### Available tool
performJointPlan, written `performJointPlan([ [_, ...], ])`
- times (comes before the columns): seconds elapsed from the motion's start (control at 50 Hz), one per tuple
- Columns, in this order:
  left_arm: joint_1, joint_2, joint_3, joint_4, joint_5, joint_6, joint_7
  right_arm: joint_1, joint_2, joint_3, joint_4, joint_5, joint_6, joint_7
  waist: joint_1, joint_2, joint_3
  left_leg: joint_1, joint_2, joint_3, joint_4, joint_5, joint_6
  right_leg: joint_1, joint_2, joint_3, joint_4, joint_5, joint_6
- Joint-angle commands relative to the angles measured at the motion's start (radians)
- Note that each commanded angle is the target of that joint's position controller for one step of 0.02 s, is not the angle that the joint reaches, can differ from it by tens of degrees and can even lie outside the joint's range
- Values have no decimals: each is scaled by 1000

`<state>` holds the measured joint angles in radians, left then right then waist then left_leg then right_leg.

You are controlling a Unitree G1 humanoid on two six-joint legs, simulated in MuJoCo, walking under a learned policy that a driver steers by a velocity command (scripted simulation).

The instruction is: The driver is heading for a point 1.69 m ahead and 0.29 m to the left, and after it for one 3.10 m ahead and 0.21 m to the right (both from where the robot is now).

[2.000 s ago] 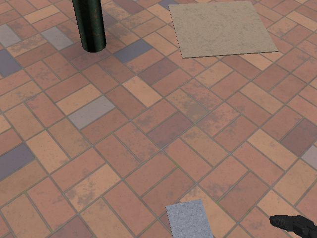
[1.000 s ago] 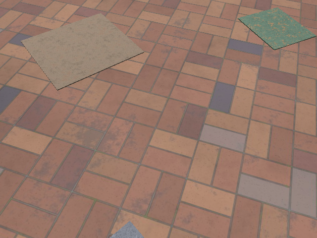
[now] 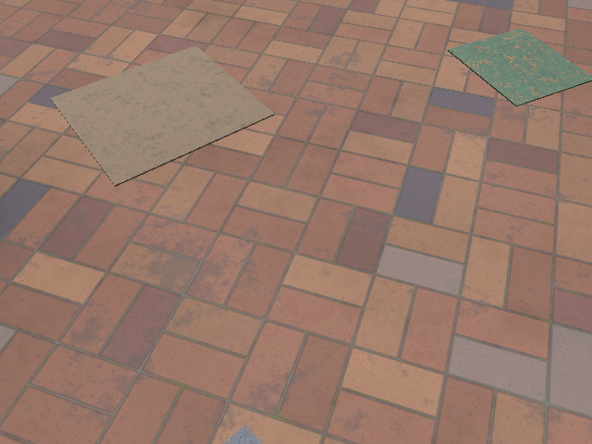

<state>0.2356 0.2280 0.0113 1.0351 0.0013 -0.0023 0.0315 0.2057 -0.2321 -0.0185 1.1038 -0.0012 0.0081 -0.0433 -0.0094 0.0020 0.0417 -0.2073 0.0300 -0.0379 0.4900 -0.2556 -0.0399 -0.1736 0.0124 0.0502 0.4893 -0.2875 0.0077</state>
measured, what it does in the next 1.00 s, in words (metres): walks ahead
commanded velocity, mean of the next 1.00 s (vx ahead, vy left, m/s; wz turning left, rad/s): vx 0.21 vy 0.00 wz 0.00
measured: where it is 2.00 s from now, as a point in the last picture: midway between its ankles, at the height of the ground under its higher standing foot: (271, 319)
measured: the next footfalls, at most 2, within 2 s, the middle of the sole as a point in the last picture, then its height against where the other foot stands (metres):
right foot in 1.06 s outside the picture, level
left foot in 1.64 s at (236, 366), level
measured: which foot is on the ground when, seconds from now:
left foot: down 0.00-1.00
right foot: down 0.00-0.70, up 0.72-1.00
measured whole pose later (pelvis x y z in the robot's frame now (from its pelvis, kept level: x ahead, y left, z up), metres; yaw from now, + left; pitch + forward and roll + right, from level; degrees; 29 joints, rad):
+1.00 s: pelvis +0.20 +0.01 -0.01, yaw +0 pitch +2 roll +1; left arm -0.03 0.23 0.02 0.79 -0.03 -0.10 -0.03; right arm 0.56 -0.20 -0.01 1.08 0.02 -0.08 -0.03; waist -0.08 -0.01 0.02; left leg 0.20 0.01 -0.04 0.14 -0.38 -0.01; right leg -0.65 -0.03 -0.03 0.64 -0.04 -0.04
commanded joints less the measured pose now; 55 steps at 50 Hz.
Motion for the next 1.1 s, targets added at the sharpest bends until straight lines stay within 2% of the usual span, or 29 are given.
performJointPlan([
  [0.02,38,104,17,-16,-1,-7,4,38,-106,-15,-20,0,-6,-3,1,1,0,16,-6,17,-67,132,18,-50,-16,5,-93,146,-14],
  [0.36,90,73,8,30,-2,-4,9,94,-76,-5,-16,2,-8,-4,5,2,15,-3,-14,19,-64,116,27,-63,-11,-9,-85,126,-6],
  [0.38,110,60,5,41,-2,-3,10,113,-62,-2,-6,1,-7,-5,5,0,-8,6,-25,30,-67,20,29,-54,-1,-19,-90,29,-7],
  [0.42,111,83,14,38,-13,1,16,119,-79,-9,-8,12,-4,-10,7,-6,38,-52,-52,46,-41,-308,55,-113,17,-24,-75,-300,-37],
  [0.44,107,90,16,29,-15,-2,18,113,-85,-12,-18,13,-9,-11,8,-7,84,-101,-45,29,-41,-419,72,-160,7,-6,-79,-414,-56],
  [0.48,118,82,17,19,-21,-23,13,117,-71,-11,-32,17,-32,-5,11,-13,130,-145,-20,-7,-33,-445,99,-194,-30,46,-85,-455,-88],
  [0.54,160,86,23,19,-30,-54,0,125,-50,-10,-47,23,-71,13,21,-43,114,-172,-19,-13,23,-374,112,-147,-75,122,-97,-440,-127],
  [0.6,210,119,34,20,-39,-74,-11,102,-22,-5,-76,29,-108,32,33,-120,117,-225,-53,32,125,-251,114,-71,-155,273,-170,-440,-186],
  [0.64,189,148,42,5,-42,-82,-15,139,-9,-4,-82,34,-131,43,-2,-173,122,-202,-57,48,147,-162,131,-63,-217,363,-179,-318,-217],
  [0.66,137,144,42,-17,-43,-88,-16,202,-21,-8,-64,33,-141,49,-39,-154,115,-131,-55,34,109,-102,137,-92,-201,318,-109,-150,-203],
  [0.68,68,116,36,-51,-40,-97,-19,306,-58,-23,-25,34,-149,56,-83,-57,81,31,-39,-28,55,39,150,-185,-113,179,44,40,-156],
  [0.7,-19,70,25,-99,-26,-116,-24,488,-157,-60,32,41,-149,60,-153,177,13,328,70,-251,-62,196,210,-415,32,-36,396,225,-67],
  [0.72,-19,47,20,-110,-20,-138,-28,602,-198,-67,51,26,-140,63,-176,365,-41,518,285,-582,-183,370,304,-671,79,-54,702,-183,-28],
  [0.74,-57,66,21,-131,-39,-148,-38,526,-126,-40,29,9,-137,61,-128,213,16,492,336,-618,-178,358,324,-782,15,33,841,-279,-57],
  [0.76,-110,63,21,-155,-59,-151,-44,474,-96,-31,9,1,-132,58,-111,134,65,490,332,-542,-176,362,329,-879,-22,29,944,-264,-76],
  [0.78,-145,55,19,-181,-63,-152,-48,442,-86,-21,3,2,-126,55,-92,71,100,481,322,-458,-207,363,316,-952,-64,11,934,-207,-85],
  [0.8,-156,55,24,-190,-50,-149,-48,411,-61,-8,-3,6,-116,52,-70,43,103,448,297,-376,-239,372,280,-941,-102,-1,873,-148,-87],
  [0.84,-144,31,20,-206,-37,-136,-59,354,-30,6,-27,4,-95,37,-32,68,108,304,218,-237,-327,328,225,-802,-121,-46,711,-45,-65],
  [0.88,-190,3,5,-236,-23,-126,-70,259,-69,2,-75,3,-90,15,-7,70,117,72,128,-91,-389,280,192,-544,-95,-86,415,162,-33],
  [0.9,-223,1,3,-252,-18,-120,-70,262,-105,-7,-83,7,-95,8,-10,86,100,-11,107,-53,-426,262,188,-393,-66,-108,291,252,-22],
  [0.92,-253,16,7,-268,-21,-113,-69,292,-145,-18,-80,14,-103,4,-14,109,91,-25,129,-64,-462,247,198,-313,-45,-116,238,294,-16],
  [0.94,-270,40,13,-281,-26,-106,-66,307,-164,-27,-73,23,-106,3,-6,118,99,10,154,-69,-472,250,200,-294,-38,-104,189,308,-21],
  [0.98,-276,90,30,-293,-32,-101,-62,319,-158,-35,-68,31,-104,3,16,114,98,138,186,-64,-414,392,183,-288,-24,-89,94,305,-48],
  [1.0,-243,114,43,-287,-32,-102,-61,319,-162,-40,-69,22,-97,5,40,120,59,202,197,-52,-330,568,167,-246,-6,-95,83,281,-65],
  [1.02,-146,142,61,-260,-35,-101,-59,314,-165,-43,-72,8,-85,8,90,131,-16,240,192,-29,-186,757,149,-145,18,-110,103,242,-88],
  [1.04,7,174,82,-212,-41,-96,-56,312,-151,-40,-80,-3,-72,12,158,127,-106,210,159,-1,16,854,128,29,38,-125,102,214,-116],
  [1.06,162,227,98,-177,-35,-90,-51,317,-116,-25,-106,-17,-67,16,210,53,-218,7,116,15,316,630,103,305,-104,43,118,155,-169],
  [1.08,258,318,114,-142,-9,-91,-63,471,67,20,-116,-5,-87,30,121,-293,-415,-317,-92,4,737,-75,47,586,-379,591,-64,-160,-351],
  [1.1,220,224,86,-143,-12,-96,-69,420,-8,6,-110,18,-120,39,133,-253,-379,-413,-81,-128,879,-279,78,526,-375,803,-249,-247,-324],
])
